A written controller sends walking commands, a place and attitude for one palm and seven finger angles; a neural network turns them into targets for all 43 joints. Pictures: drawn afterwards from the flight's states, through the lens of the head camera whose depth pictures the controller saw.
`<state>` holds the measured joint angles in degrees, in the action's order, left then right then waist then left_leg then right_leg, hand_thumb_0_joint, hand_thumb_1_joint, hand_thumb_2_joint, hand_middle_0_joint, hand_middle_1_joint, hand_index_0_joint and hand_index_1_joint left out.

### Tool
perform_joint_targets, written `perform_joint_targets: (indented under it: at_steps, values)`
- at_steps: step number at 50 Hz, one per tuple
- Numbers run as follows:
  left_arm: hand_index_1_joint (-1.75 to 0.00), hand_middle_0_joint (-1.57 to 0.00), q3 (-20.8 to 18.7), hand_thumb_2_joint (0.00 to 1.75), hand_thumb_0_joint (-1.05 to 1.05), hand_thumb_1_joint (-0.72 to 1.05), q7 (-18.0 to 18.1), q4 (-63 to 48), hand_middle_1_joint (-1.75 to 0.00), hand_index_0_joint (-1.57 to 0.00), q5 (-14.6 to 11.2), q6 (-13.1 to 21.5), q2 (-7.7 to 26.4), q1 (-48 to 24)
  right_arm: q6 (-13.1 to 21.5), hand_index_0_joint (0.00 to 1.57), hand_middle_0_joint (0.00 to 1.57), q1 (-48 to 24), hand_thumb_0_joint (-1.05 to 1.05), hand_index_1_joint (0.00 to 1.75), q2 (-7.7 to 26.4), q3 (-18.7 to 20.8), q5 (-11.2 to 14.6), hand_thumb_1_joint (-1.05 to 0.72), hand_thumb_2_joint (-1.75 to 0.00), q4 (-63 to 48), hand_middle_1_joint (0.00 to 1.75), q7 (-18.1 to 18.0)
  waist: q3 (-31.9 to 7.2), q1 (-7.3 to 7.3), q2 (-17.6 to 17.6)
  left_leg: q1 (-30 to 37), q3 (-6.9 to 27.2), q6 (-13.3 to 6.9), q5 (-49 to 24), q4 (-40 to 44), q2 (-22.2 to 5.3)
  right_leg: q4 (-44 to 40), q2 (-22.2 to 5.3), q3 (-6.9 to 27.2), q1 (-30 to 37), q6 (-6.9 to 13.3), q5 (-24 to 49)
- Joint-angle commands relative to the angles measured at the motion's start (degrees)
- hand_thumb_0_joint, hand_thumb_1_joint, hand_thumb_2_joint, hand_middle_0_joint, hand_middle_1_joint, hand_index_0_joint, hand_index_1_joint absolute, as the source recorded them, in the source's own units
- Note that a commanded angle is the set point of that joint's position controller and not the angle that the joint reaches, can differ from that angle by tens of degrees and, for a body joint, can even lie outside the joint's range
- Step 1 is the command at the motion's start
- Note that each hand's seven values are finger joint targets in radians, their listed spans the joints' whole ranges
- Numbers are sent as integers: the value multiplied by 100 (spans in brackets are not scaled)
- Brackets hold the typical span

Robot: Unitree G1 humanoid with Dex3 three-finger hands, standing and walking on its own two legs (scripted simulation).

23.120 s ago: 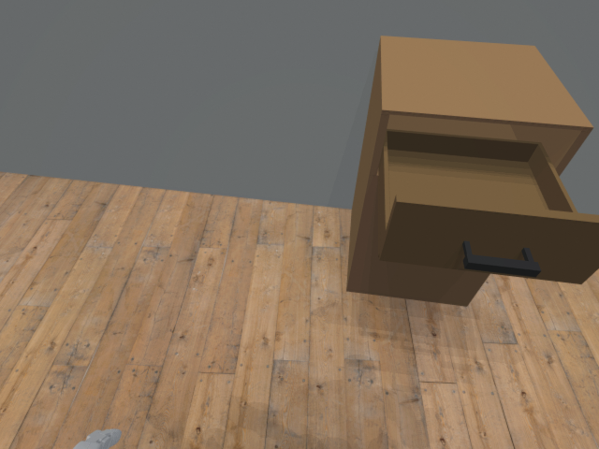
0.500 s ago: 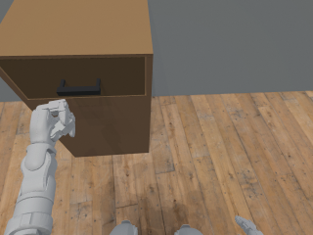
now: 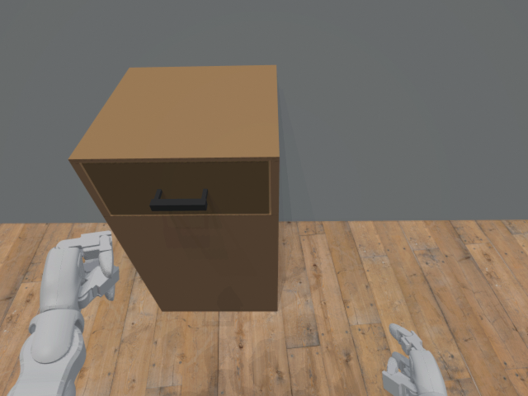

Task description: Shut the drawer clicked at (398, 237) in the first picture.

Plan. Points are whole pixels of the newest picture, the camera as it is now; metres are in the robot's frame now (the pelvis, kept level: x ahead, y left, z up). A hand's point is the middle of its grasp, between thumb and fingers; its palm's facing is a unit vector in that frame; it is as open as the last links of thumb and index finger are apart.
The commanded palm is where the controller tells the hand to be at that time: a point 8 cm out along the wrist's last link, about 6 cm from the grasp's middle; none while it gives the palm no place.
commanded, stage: draw the hand back to the body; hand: left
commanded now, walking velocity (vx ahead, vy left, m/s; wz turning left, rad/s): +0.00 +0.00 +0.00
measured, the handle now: (180, 198) +0.54 +0.26 -0.07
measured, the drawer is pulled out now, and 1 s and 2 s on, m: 0.00 0.00 0.00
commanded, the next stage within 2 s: step back with the hand held close in 0.50 s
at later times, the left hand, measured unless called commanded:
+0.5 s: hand (63, 309) +0.17 +0.23 +0.16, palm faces +0.42 -0.82 -0.40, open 3.2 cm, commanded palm +0.12 +0.27 +0.18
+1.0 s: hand (53, 315) +0.17 +0.24 +0.15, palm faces +0.26 -0.82 -0.51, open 3.2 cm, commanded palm +0.10 +0.29 +0.18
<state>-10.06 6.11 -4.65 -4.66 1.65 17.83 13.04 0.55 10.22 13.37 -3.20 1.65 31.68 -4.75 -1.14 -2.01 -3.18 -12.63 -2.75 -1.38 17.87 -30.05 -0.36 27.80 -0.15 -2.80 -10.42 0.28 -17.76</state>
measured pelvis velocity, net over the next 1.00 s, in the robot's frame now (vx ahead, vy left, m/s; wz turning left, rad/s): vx -0.04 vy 0.01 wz -0.03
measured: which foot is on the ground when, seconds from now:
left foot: down 0.00-1.00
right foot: down 0.00-1.00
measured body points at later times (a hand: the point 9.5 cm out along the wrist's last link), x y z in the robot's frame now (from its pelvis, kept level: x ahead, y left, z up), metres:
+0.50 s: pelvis -0.01 -0.01 +0.00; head -0.03 -0.05 +0.45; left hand +0.14 +0.27 +0.18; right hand +0.19 -0.23 -0.08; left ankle -0.02 +0.10 -0.74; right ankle -0.03 -0.12 -0.74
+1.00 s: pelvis -0.04 +0.01 +0.00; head -0.01 +0.01 +0.45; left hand +0.15 +0.29 +0.18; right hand +0.13 -0.25 -0.08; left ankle -0.02 +0.10 -0.74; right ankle -0.03 -0.12 -0.74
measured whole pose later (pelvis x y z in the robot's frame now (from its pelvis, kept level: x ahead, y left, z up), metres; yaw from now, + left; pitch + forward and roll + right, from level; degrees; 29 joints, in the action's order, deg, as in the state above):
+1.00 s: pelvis -0.04 +0.01 +0.00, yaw -2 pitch +1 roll -1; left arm -20.4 6.5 -30.6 -2.7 11.5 22.8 37.1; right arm 1.0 11.1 13.6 1.9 0.1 31.7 -3.8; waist 2.5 0.4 -1.4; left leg -14.7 -5.0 -2.4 13.4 -27.1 -0.2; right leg 25.5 -0.3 -0.7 -13.5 -0.7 -12.7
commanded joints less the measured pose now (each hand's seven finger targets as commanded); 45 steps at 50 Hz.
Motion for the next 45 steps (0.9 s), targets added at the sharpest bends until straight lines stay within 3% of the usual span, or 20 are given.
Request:
perform_joint_targets:
  at_steps: [1, 4, 6, 11, 12, 16, 19, 21, 25, 28, 31, 32, 33, 34, 36, 39, 45]
  values:
    - [-160, -140, -697, 90, 0, 90, 36, -1859, -160, -140, 4, 392, 1016, -288, 393, 20, 20, -534, 0, 30, 610, 280, -57, -90, -90, -795, 30, 24, -660, 17, 3, 761, 231, -20, -2017, 638, -130, -529, 7, 99, 395, 119, 1927]
    - [-160, -140, -851, 90, 0, 90, 26, -2198, -160, -140, 2, 413, 1097, 133, 465, 20, 20, -591, 0, 30, 614, 309, -91, -90, -90, -763, 30, 67, -466, -19, 98, 759, 190, -31, -1963, 682, -110, -682, 19, 131, 452, 108, 1945]
    - [-160, -140, -923, 90, 0, 90, 27, -2624, -160, -140, -2, 469, 1092, 309, 524, 20, 20, -581, 0, 30, 582, 319, -104, -90, -90, -781, 30, 88, -559, -38, -98, 829, 170, -30, -2055, 688, -99, -670, -13, 139, 570, 104, 2062]
    - [-160, -140, -1178, 90, 0, 90, 57, -3198, -160, -140, -10, 580, 1161, 1075, 690, 20, 20, -577, 0, 30, 540, 363, -118, -90, -90, -759, 30, 132, -489, -91, 53, 831, 157, -36, -2108, 657, -107, -679, -22, 137, 594, 81, 2163]
    - [-160, -140, -1160, 90, 0, 90, 49, -3289, -160, -140, -4, 606, 1096, 1176, 713, 20, 20, -594, 0, 30, 523, 373, -106, -90, -90, -750, 30, 129, -426, -86, -46, 863, 134, -37, -2095, 640, -114, -687, -18, 145, 521, 77, 2139]
    - [-160, -140, -1383, 90, 0, 90, 60, -3595, -160, -140, -15, 730, 1180, 1578, 828, 20, 20, -604, 0, 30, 491, 414, -93, -90, -90, -746, 30, 106, -296, -123, 149, 811, 125, -44, -1840, 612, -130, -739, -15, 167, 430, 67, 1953]
    - [-160, -140, -1169, 90, 0, 90, 35, -3038, -160, -140, -1, 715, 877, 1528, 830, 20, 20, -575, 0, 30, 507, 437, -84, -90, -90, -645, 30, 90, 248, -44, 314, 648, 99, -46, -1370, 648, -133, -929, -7, 192, 91, 48, 1426]
    - [-160, -140, -1217, 90, 0, 90, 54, -3027, -160, -140, 1, 772, 949, 1395, 834, 20, 20, -573, 0, 30, 525, 455, -88, -90, -90, -656, 30, 59, 178, -49, 384, 675, 113, -85, -1180, 651, -122, -956, -43, 233, 76, 37, 1167]
    - [-160, -140, -1260, 90, 0, 90, 81, -3222, -160, -140, 17, 857, 1046, 1267, 915, 20, 20, -615, 0, 30, 502, 440, -111, -90, -90, -669, 30, 26, -55, -100, 149, 760, 129, -90, -1126, 658, -102, -944, -76, 283, 191, 50, 1087]
    - [-160, -140, -1313, 90, 0, 90, 115, -3417, -160, -140, 40, 906, 1112, 1330, 1011, 20, 20, -619, 0, 30, 485, 430, -125, -90, -90, -662, 30, 22, -201, -140, -5, 786, 123, -90, -1337, 622, -83, -873, -87, 286, 331, 74, 1374]
    - [-160, -140, -1306, 90, 0, 90, 125, -3383, -160, -140, 38, 897, 1085, 1335, 1060, 20, 20, -627, 0, 30, 460, 415, -118, -90, -90, -636, 30, 32, -12, -137, -47, 717, 138, -54, -1315, 657, -98, -870, -69, 258, 285, 84, 1346]
    - [-160, -140, -2213, 90, 0, 90, 159, -3906, -160, -140, 56, 1200, 1943, 451, 918, 20, 20, -485, 0, 30, 639, 464, -124, -90, -90, -773, 30, 81, 463, 103, 254, 296, 211, -132, -854, 470, -177, -1279, -416, 1101, -296, 103, 1627]
    - [-160, -140, -1955, 90, 0, 90, 115, -3237, -160, -140, 100, 1259, 1517, 1026, 830, 20, 20, -454, 0, 30, 526, 480, -158, -90, -90, -591, 30, 87, 414, 159, 596, 394, 244, -130, -781, 308, -150, -1336, -574, 1129, -371, 140, 1711]
    - [-160, -140, -1871, 90, 0, 90, 83, -3163, -160, -140, 128, 1316, 1430, 1154, 768, 20, 20, -461, 0, 30, 535, 508, -164, -90, -90, -639, 30, 105, 426, 155, 581, 371, 238, -113, -776, 286, -125, -1367, -616, 1170, -448, 152, 1777]
    - [-160, -140, -1521, 90, 0, 90, 43, -2898, -160, -140, 158, 1327, 979, 1790, 641, 20, 20, -440, 0, 30, 574, 555, -179, -90, -90, -633, 30, 145, 86, 190, 317, 442, 187, -112, -1138, 430, -229, -1103, -575, 940, -205, 85, 2113]
    - [-160, -140, -1542, 90, 0, 90, 54, -3006, -160, -140, 152, 1327, 1007, 2150, 490, 20, 20, -512, 0, 30, 606, 618, -172, -90, -90, -741, 30, 155, -334, 160, 237, 395, 221, -129, -1754, 638, -342, -745, -436, 613, 151, -10, 2449]
    - [-160, -140, -1935, 90, 0, 90, 184, -3811, -160, -140, 157, 1378, 1437, 2453, 356, 20, 20, -541, 0, 30, 588, 662, -150, -90, -90, -977, 30, 98, -932, 93, 68, 177, 380, -126, -2646, 641, -480, -191, -289, 417, 540, -56, 2819]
